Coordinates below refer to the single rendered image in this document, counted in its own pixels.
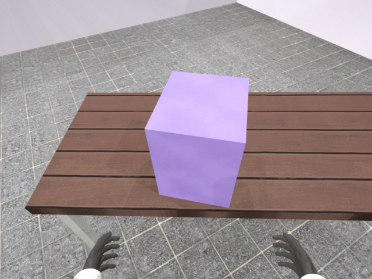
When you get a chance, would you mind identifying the right robot hand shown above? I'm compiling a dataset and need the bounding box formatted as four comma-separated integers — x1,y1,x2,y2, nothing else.
273,232,318,279

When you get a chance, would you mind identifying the carton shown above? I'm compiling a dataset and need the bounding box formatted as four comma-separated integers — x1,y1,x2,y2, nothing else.
145,71,249,208

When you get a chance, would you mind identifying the table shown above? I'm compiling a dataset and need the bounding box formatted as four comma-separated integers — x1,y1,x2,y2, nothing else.
25,92,372,255

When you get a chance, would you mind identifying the left robot hand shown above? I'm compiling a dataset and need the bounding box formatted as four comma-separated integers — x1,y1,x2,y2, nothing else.
83,231,120,273

